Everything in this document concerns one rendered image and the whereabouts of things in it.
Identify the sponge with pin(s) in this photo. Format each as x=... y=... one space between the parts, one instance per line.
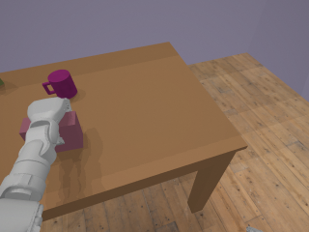
x=69 y=129

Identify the left robot upper arm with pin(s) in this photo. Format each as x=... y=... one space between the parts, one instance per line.
x=18 y=215

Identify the left robot forearm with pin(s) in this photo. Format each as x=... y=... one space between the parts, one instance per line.
x=27 y=178

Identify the table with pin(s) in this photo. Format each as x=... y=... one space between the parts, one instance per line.
x=145 y=117

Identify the robot left hand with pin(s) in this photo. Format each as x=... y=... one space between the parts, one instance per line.
x=51 y=108

